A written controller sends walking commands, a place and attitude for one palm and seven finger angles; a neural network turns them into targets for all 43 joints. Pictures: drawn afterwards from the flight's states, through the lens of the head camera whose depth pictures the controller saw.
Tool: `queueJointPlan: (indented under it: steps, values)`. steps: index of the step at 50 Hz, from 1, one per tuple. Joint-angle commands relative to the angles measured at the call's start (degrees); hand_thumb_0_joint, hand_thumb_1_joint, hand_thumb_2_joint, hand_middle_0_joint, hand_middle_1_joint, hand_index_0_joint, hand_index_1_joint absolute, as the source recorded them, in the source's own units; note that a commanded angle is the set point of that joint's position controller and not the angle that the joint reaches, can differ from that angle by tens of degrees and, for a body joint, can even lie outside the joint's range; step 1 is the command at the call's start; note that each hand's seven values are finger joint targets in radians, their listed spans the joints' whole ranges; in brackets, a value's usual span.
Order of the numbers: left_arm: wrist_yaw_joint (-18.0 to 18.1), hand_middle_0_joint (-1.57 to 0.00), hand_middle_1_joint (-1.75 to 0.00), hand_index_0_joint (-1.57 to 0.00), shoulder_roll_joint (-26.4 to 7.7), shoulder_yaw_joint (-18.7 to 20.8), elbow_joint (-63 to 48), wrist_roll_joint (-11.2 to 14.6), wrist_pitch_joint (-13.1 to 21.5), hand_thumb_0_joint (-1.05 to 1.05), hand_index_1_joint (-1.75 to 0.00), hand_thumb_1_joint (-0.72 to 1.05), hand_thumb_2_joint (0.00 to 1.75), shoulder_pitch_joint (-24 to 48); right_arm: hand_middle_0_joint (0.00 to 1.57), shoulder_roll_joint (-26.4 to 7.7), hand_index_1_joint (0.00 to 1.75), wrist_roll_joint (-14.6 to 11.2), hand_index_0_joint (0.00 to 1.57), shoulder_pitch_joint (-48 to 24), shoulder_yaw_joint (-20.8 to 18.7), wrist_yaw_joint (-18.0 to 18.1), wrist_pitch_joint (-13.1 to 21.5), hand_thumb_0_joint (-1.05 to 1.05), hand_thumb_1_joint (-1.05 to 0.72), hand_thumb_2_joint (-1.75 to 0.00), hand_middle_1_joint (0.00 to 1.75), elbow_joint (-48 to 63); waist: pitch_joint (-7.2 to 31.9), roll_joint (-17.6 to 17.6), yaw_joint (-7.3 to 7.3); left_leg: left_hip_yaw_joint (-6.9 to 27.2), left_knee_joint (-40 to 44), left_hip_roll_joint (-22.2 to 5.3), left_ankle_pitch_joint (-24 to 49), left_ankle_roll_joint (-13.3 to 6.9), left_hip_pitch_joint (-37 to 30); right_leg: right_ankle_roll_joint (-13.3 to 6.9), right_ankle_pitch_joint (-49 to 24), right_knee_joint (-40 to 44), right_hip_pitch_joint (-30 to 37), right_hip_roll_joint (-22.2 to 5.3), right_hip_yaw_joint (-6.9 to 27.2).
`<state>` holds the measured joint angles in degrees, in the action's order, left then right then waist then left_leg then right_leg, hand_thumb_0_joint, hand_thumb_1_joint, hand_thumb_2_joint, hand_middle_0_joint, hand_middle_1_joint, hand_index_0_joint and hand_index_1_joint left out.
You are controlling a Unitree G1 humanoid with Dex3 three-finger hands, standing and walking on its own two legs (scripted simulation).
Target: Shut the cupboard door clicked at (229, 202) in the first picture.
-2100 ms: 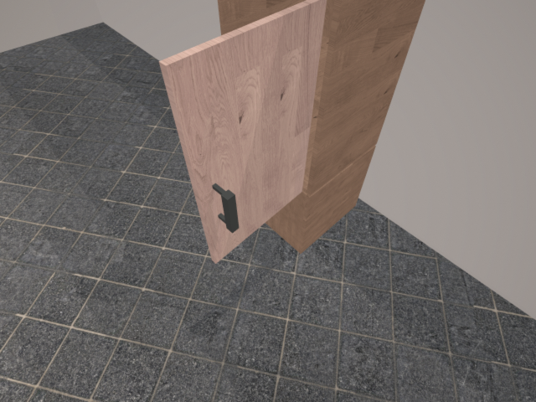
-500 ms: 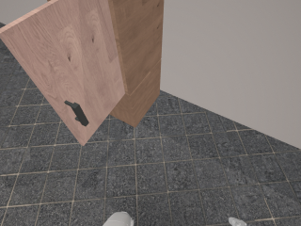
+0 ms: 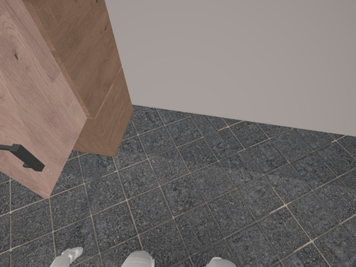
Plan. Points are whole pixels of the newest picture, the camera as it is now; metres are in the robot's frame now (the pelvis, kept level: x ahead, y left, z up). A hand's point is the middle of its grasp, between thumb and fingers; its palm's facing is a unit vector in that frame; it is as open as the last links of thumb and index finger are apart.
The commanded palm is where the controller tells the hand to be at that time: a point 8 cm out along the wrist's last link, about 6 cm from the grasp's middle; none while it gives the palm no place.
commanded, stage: walk to a spot facing it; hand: left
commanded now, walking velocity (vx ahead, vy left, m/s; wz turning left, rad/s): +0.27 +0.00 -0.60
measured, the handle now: (22, 157) +0.37 +0.48 -0.08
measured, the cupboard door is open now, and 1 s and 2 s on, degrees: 93 93 93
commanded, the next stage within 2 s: turn to face it in 1.48 s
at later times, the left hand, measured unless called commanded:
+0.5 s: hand (158, 204) +0.28 +0.08 -0.14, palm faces -0.36 -0.91 -0.22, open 7.3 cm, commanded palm none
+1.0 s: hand (192, 162) +0.42 -0.01 -0.14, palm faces -0.50 -0.85 -0.16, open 7.4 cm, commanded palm none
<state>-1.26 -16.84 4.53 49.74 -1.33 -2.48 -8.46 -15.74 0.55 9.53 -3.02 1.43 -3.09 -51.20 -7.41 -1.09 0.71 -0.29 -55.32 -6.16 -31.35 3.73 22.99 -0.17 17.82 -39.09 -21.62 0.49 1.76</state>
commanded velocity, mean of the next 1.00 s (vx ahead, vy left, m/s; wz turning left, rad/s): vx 0.34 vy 0.00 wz -0.39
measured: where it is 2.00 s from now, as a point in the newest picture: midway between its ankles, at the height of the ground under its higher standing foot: (249, 191)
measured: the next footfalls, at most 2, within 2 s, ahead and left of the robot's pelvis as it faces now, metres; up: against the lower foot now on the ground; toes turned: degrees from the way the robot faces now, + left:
right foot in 0.42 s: +0.10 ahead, -0.18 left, +0.00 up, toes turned -22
left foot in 0.72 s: +0.32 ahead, +0.00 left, +0.00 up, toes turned -20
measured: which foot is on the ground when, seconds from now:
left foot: down 0.00-0.42, up 0.44-0.70, down 0.72-1.00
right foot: down 0.00-0.12, up 0.14-0.40, down 0.42-0.72, up 0.74-1.00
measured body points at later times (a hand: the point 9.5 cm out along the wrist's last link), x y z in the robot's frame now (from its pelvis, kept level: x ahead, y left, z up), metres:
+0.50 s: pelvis +0.07 -0.06 +0.00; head +0.12 -0.07 +0.45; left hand +0.30 +0.13 -0.12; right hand -0.05 -0.29 -0.14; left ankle +0.05 +0.11 -0.66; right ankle +0.06 -0.17 -0.72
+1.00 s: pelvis +0.25 -0.13 +0.03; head +0.29 -0.15 +0.47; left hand +0.44 +0.04 -0.12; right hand +0.12 -0.33 -0.12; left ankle +0.28 +0.01 -0.72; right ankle +0.24 -0.27 -0.68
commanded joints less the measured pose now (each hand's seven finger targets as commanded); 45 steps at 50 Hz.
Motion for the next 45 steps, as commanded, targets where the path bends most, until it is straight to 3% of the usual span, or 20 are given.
queueJointPlan:
  steps: [1, 4, 5, 6, 7, 8, 12, 16, 19, 20, 21, 22, 23, 26, 34, 35, 36, 37, 41, 45]
  values:
    - [1.9, -0.2, -0.3, -0.2, -10.0, 2.6, -4.1, -0.7, 0.5, 0.0, -0.3, 0.9, 0.9, 0.3, 0.2, -3.7, 0.3, -0.1, 0.2, 1.5, -0.9, 0.2, 2.5, 0.0, -0.9, -0.9, 0.3, 5.0, 12.5, 13.9, -0.64, -0.1, 2.8, 1.2, -0.1, -0.5, 0.6, -11.1, -15.9, 15.5, 7.9, -13.9, 19.4]
    - [0.7, -0.2, -0.3, -0.2, -9.4, 2.1, -3.9, 0.0, 0.3, 0.0, -0.3, 0.9, 0.9, 3.1, 0.2, -2.9, 0.3, 0.4, 0.2, 9.8, -0.5, -0.1, 3.1, 0.0, -0.9, -0.9, 0.3, 1.6, 10.5, 8.2, -4.3, -6.1, 23.8, 5.2, 10.6, -0.7, -16.9, -7.3, 9.8, 14.9, -4.9, -8.2, 17.3]
    - [0.1, -0.2, -0.3, -0.2, -6.5, 1.3, -4.7, 0.1, 0.1, 0.0, -0.3, 0.9, 0.9, 4.1, 0.2, -6.2, 0.3, 0.8, 0.2, 13.3, -1.3, 0.3, 3.7, 0.0, -0.9, -0.9, 0.3, 0.8, 8.9, -0.6, -6.1, 2.3, 33.8, -0.7, 2.2, -2.9, -24.2, -4.1, 19.6, 6.8, -15.5, -3.0, 12.7]
    - [-0.5, -0.2, -0.3, -0.2, -2.4, 0.4, -7.4, 0.6, -0.2, 0.0, -0.3, 0.9, 0.9, 6.8, 0.2, -13.2, 0.3, 2.4, 0.2, 17.8, -2.6, 0.7, 4.5, 0.0, -0.9, -0.9, 0.3, 0.2, 5.6, -19.6, -8.33, 27.0, 46.7, -19.2, -15.4, -9.6, -23.7, 0.1, 20.4, -13.8, -25.0, 5.1, 0.9]
    - [-1.4, -0.2, -0.3, -0.2, -4.4, 1.3, -10.1, 0.5, 0.7, 0.0, -0.3, 0.9, 0.9, 11.6, 0.2, -15.0, 0.3, 2.1, 0.2, 15.9, -2.8, 1.6, 5.0, 0.0, -0.9, -0.9, 0.3, 0.8, 3.6, -10.4, -6.97, 31.4, 50.3, -25.7, -13.9, -15.3, -15.6, 0.4, 14.8, -21.1, -23.3, -1.6, 2.5]
    - [-2.0, -0.2, -0.3, -0.2, -3.9, 1.5, -8.9, -0.5, 1.2, 0.0, -0.3, 0.9, 0.9, 11.2, 0.2, -13.5, 0.3, 2.3, 0.2, 14.2, -2.3, 0.6, 5.6, 0.0, -0.9, -0.9, 0.3, 1.4, 2.2, -4.6, -5.38, 30.1, 49.2, -23.2, -9.6, -15.0, -13.3, 0.3, 11.0, -26.8, -22.2, -2.1, 2.2]
    - [-3.6, -0.2, -0.3, -0.2, 0.1, 0.1, -5.9, -0.3, 1.2, 0.0, -0.3, 0.9, 0.9, 8.4, 0.2, -8.3, 0.3, 2.0, 0.2, 11.2, -0.8, 0.4, 6.3, 0.0, -0.9, -0.9, 0.3, 0.7, 4.7, -9.9, -2.67, 2.0, 41.9, -12.3, 16.4, -9.0, -17.5, 1.6, 2.6, -18.0, -16.4, -4.4, -4.1]
    - [-3.6, -0.2, -0.3, -0.2, 1.3, -0.6, -5.7, -0.1, 1.8, 0.0, -0.3, 0.9, 0.9, 11.1, 0.2, -8.8, 0.3, 2.0, 0.2, 15.7, -1.2, -0.1, 6.2, 0.0, -0.9, -0.9, 0.3, -1.4, 7.3, -10.3, -4.9, -5.7, 37.6, -12.8, 27.1, -7.6, -17.8, 0.3, 3.5, -3.4, -4.6, -1.3, -10.0]
    - [-3.0, -0.2, -0.3, -0.2, -1.4, 0.6, -1.9, -0.2, 2.5, 0.0, -0.3, 0.9, 0.9, 1.1, 0.2, -8.7, 0.3, 1.5, 0.2, 13.2, -1.2, -0.4, 5.7, 0.0, -0.9, -0.9, 0.3, -1.1, 9.6, -4.9, 0.89, -10.9, 22.5, -10.5, 29.6, -4.6, -8.9, -2.0, -0.7, 8.9, 16.8, 1.7, -11.8]
    - [-2.2, -0.2, -0.3, -0.2, -7.2, 1.9, 0.9, -0.5, 3.2, 0.0, -0.3, 0.9, 0.9, -9.1, 0.2, -6.2, 0.3, 0.5, 0.2, 10.7, -0.7, -1.1, 5.9, 0.0, -0.9, -0.9, 0.3, 0.8, 14.3, 5.5, 5.92, -15.7, 5.9, -6.2, 25.1, -1.8, 5.8, -6.6, 4.1, 14.3, 34.9, -8.1, 2.5]
    - [-1.0, -0.2, -0.3, -0.2, -14.3, 4.0, 3.5, 0.3, 3.5, 0.0, -0.3, 0.9, 0.9, -17.8, 0.2, -2.2, 0.3, -0.3, 0.2, 4.2, 0.3, -1.2, 6.0, 0.0, -0.9, -0.9, 0.3, 4.9, 15.3, 20.8, 9.37, -12.6, -11.1, 1.1, -5.8, 0.3, 21.3, -13.5, -5.0, 22.1, 39.0, -24.2, 28.4]
    - [-0.3, -0.2, -0.3, -0.2, -15.0, 3.9, 3.5, 1.2, 3.1, 0.0, -0.3, 0.9, 0.9, -16.5, 0.2, -4.3, 0.3, 0.3, 0.2, -0.3, -0.3, -1.1, 5.8, 0.0, -0.9, -0.9, 0.3, 6.2, 9.1, 12.0, 9.15, -2.2, -15.8, -1.6, -5.2, 0.0, 26.2, -17.2, -2.2, 24.5, 31.4, -25.7, 30.2]
    - [0.2, -0.2, -0.3, -0.2, -12.1, 3.0, 1.8, 0.6, 3.2, 0.0, -0.3, 0.9, 0.9, -10.2, 0.2, -4.5, 0.3, 0.2, 0.2, 1.3, -0.9, -1.0, 5.7, 0.0, -0.9, -0.9, 0.3, 5.2, 8.3, 12.4, 4.66, -0.5, -16.0, -3.7, -0.9, 0.0, 23.1, -15.7, 10.9, 25.8, 23.3, -22.6, 28.0]
    - [0.9, -0.2, -0.3, -0.2, -6.2, 1.6, -0.6, -0.2, 4.2, 0.0, -0.3, 0.9, 0.9, -1.1, 0.2, -2.6, 0.3, 1.2, 0.2, 4.6, -1.1, -1.6, 4.6, 0.0, -0.9, -0.9, 0.3, 1.2, 6.4, 11.9, -1.0, -1.8, -5.8, -3.1, 9.2, 0.3, 10.1, -11.4, 1.4, 26.2, 8.6, -15.0, 13.2]
    - [0.2, -0.2, -0.3, -0.2, -4.6, 1.6, 2.4, 0.4, 4.8, 0.0, -0.3, 0.9, 0.9, -2.6, 0.2, -1.6, 0.3, 0.9, 0.2, 8.3, -1.3, -1.7, 6.7, 0.0, -0.9, -0.9, 0.3, -0.8, 6.8, 4.8, -3.92, -5.7, 26.3, 2.6, 20.3, -0.9, -14.6, -8.2, 3.5, 17.9, 1.9, -8.5, 8.7]
    - [0.0, -0.2, -0.3, -0.2, -1.8, 1.1, 2.0, 0.2, 4.7, 0.0, -0.3, 0.9, 0.9, -2.7, 0.2, -4.7, 0.3, 1.2, 0.2, 14.0, -2.1, -1.1, 7.1, 0.0, -0.9, -0.9, 0.3, -2.8, 8.5, -5.0, -6.4, 1.6, 30.6, -2.1, 13.3, -2.8, -24.2, -6.1, 4.6, 6.7, -5.4, -4.3, 6.5]
    - [-0.4, -0.2, -0.3, -0.2, 2.1, 0.2, 0.8, 0.7, 4.6, 0.0, -0.3, 0.9, 0.9, -3.4, 0.2, -10.9, 0.3, 2.6, 0.2, 22.4, -3.5, -0.5, 7.4, 0.0, -0.9, -0.9, 0.3, -4.4, 11.5, -20.4, -9.49, 22.8, 39.1, -17.7, 2.5, -9.1, -31.2, -2.4, 13.9, -13.4, -16.0, 3.0, -3.3]
    - [-0.6, -0.2, -0.3, -0.2, 0.9, 0.3, -1.4, 0.4, 5.1, 0.0, -0.3, 0.9, 0.9, 0.5, 0.2, -11.0, 0.3, 2.5, 0.2, 24.1, -3.2, 0.1, 6.6, 0.0, -0.9, -0.9, 0.3, -4.4, 9.5, -13.5, -9.66, 32.9, 44.9, -23.7, -4.3, -14.4, -28.1, -2.2, 15.9, -24.1, -20.0, 1.2, -0.6]
    - [-1.7, -0.2, -0.3, -0.2, 2.3, 0.4, 1.2, -0.9, 4.8, 0.0, -0.3, 0.9, 0.9, 0.6, 0.2, -3.1, 0.3, 2.0, 0.2, 13.3, -1.0, -0.2, 7.9, 0.0, -0.9, -0.9, 0.3, -2.9, 3.0, -7.5, -2.96, 12.7, 44.9, -14.7, 11.4, -10.5, -15.9, -1.2, -0.1, -31.0, -20.7, -5.8, 0.0]
    - [-2.1, -0.2, -0.3, -0.2, 4.7, -0.8, 1.5, -0.4, 4.2, 0.0, -0.3, 0.9, 0.9, 2.4, 0.2, -2.7, 0.3, 1.8, 0.2, 14.8, -1.4, -0.4, 8.1, 0.0, -0.9, -0.9, 0.3, -5.1, 7.2, -7.9, -3.32, -2.8, 41.8, -10.6, 28.7, -9.6, -18.4, -0.6, -1.3, -10.0, -11.2, -5.1, -5.7]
